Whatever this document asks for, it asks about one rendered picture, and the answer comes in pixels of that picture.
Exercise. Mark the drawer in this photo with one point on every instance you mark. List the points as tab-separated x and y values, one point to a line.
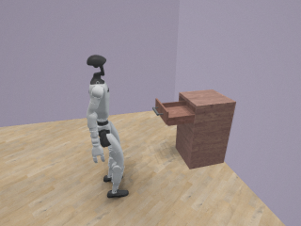
176	113

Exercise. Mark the right robot hand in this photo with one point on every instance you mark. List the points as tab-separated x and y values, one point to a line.
97	150

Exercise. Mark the robot left shin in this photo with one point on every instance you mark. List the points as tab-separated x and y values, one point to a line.
110	162

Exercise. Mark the handle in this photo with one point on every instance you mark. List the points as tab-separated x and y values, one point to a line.
154	109

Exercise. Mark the cabinet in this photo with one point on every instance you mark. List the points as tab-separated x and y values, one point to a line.
204	142

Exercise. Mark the robot left thigh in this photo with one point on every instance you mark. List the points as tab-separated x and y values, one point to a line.
115	133

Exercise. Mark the robot right upper arm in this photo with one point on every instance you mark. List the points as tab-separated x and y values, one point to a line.
95	98

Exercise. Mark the robot right forearm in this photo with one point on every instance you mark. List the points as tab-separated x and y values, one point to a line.
93	129

